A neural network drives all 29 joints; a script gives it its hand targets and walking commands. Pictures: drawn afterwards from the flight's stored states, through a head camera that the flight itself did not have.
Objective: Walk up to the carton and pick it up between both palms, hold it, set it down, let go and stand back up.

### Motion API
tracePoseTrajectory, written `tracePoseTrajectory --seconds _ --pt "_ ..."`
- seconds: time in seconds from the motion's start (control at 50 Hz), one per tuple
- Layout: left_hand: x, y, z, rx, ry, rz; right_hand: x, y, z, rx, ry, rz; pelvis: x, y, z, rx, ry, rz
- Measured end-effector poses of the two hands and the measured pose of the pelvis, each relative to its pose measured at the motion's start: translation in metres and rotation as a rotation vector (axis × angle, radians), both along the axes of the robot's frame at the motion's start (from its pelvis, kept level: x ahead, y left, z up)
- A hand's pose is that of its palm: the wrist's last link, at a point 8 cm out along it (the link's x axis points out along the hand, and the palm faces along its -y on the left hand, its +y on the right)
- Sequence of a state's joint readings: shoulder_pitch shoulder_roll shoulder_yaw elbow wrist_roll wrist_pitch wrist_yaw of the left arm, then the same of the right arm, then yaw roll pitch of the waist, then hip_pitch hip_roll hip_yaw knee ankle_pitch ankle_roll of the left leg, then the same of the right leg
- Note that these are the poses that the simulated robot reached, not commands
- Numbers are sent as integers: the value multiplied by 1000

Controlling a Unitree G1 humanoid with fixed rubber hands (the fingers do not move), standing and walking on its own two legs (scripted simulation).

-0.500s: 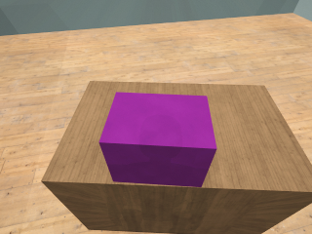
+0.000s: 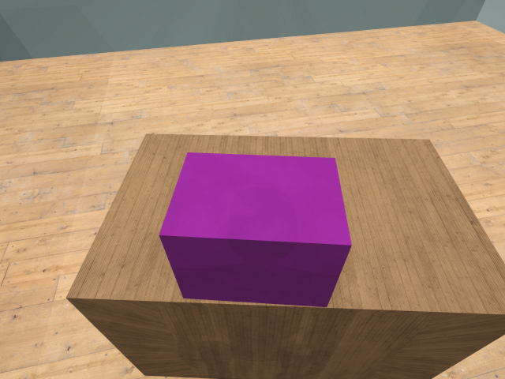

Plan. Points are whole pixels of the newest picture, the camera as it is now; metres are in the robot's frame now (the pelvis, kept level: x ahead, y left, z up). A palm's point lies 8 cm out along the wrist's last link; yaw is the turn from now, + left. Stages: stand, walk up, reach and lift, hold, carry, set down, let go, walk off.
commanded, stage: stand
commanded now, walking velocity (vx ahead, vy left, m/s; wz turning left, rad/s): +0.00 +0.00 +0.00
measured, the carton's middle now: (257, 229) +0.43 +0.01 -0.03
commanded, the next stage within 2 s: none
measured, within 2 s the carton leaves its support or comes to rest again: neither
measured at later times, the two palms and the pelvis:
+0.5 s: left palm out of the picture -0.02 +0.21 -0.14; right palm out of the picture -0.04 -0.21 -0.15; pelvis +0.00 +0.00 +0.00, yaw +0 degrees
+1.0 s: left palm out of the picture -0.02 +0.20 -0.15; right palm out of the picture -0.03 -0.20 -0.15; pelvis +0.00 +0.00 +0.00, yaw +0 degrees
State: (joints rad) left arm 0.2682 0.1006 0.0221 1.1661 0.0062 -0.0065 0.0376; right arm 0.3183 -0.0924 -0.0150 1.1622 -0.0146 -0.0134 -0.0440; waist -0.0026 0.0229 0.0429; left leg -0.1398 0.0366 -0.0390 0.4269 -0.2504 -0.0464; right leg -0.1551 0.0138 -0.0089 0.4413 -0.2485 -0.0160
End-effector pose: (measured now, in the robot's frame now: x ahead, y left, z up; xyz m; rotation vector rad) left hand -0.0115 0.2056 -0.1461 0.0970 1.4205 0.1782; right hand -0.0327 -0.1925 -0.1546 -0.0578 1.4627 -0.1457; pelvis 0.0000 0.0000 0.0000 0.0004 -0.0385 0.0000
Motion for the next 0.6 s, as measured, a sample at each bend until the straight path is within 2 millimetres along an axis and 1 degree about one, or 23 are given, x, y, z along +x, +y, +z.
tracePoseTrajectory --seconds 0.16,0.34,0.48,0.6 --pt "-7 0 0 1 9 12 2 -8 2 -25 -1 6 0 0 0 0 -4 -7" --pt "-19 3 1 5 42 24 -6 -8 2 -18 27 -5 0 -1 0 1 -1 -7" --pt "-13 3 2 11 35 4 -11 -13 2 -33 36 -8 -1 0 0 1 1 -7" --pt "-3 -4 1 -10 7 5 -14 -6 2 -16 51 1 0 0 1 0 4 -7"
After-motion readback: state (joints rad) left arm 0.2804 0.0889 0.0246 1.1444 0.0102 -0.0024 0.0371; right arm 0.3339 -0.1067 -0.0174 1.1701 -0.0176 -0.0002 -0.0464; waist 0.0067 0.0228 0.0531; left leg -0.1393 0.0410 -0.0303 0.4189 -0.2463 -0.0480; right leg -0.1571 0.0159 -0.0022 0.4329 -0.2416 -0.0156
